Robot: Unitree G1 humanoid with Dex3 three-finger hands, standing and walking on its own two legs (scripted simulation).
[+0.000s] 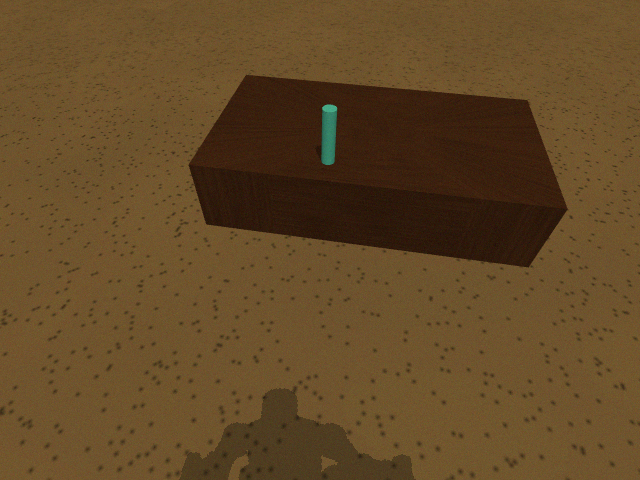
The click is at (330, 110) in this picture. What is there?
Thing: slim round
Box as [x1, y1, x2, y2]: [321, 105, 336, 164]
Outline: 325,105 322,107 321,161 325,164 331,164 334,161 336,107 334,105
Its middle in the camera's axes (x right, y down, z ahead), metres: +0.04 -0.39 +1.44
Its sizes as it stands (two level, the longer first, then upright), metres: 0.053 0.053 0.224
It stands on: a support 0.33 m high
